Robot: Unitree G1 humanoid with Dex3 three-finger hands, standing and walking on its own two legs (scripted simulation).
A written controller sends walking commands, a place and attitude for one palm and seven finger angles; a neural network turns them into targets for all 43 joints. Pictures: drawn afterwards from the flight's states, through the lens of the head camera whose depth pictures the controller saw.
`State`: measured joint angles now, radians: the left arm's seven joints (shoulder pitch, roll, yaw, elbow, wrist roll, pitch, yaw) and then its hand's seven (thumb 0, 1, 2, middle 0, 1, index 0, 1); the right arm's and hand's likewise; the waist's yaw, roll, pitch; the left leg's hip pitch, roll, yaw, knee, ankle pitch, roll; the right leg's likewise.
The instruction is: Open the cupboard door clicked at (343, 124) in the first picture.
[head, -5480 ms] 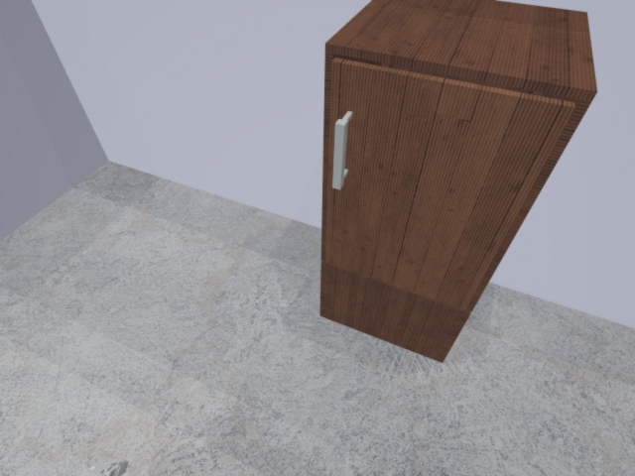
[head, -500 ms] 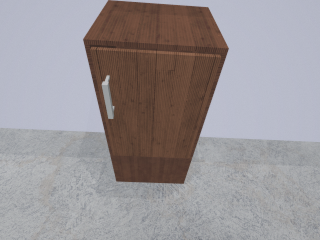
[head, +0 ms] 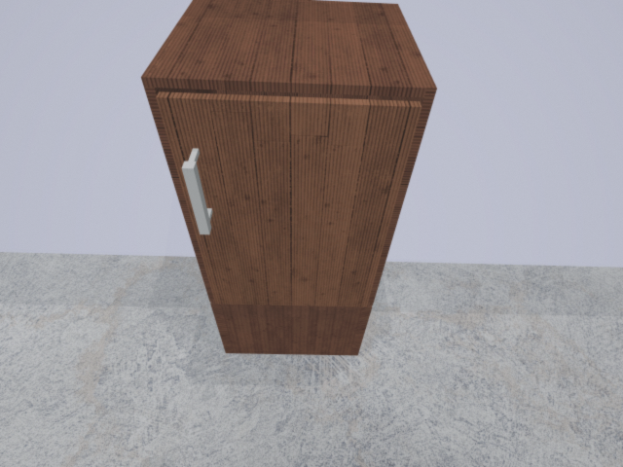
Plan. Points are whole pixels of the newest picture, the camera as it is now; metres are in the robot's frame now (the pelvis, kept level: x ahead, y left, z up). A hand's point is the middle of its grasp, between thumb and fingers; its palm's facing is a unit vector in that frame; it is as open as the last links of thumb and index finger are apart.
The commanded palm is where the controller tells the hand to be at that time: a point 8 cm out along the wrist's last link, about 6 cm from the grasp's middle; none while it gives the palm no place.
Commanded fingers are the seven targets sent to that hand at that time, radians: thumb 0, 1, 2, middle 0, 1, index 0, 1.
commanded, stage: come to a stop and stand still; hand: left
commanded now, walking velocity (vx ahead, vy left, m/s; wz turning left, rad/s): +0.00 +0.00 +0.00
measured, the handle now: (200, 193) +0.56 +0.22 +0.01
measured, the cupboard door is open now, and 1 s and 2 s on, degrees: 0 0 0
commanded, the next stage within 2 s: look again from close up in 1.38 s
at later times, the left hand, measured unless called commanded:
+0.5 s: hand out of the picture -0.01 +0.15 -0.16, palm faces +0.07 -0.97 -0.25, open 7.4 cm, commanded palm none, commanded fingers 0.00 0.90 0.90 -0.20 -0.30 -0.20 -0.30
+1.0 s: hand out of the picture -0.05 +0.12 -0.17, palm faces +0.07 -0.99 -0.15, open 7.4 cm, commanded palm none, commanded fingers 0.00 0.90 0.90 -0.20 -0.30 -0.20 -0.30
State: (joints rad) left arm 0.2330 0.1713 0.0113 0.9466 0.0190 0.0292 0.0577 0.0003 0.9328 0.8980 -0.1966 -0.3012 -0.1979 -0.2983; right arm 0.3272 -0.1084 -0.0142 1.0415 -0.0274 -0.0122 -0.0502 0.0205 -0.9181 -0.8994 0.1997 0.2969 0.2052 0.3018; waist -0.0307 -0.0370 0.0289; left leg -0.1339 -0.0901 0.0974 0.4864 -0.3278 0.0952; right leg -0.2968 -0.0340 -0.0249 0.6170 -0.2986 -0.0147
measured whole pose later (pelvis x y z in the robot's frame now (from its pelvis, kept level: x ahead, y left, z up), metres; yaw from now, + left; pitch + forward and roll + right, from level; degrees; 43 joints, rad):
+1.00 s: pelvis -0.03 -0.03 +0.01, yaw +2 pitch -2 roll +0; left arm 0.35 0.11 0.00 1.08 0.01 -0.01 0.05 0.01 0.91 0.90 -0.20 -0.30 -0.20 -0.30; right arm 0.41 -0.10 0.01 1.15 -0.01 0.00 -0.03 0.01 -0.91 -0.90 0.20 0.30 0.20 0.30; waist -0.01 -0.02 0.00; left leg -0.18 -0.03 0.05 0.46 -0.25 0.05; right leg -0.25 0.02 -0.06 0.42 -0.15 -0.04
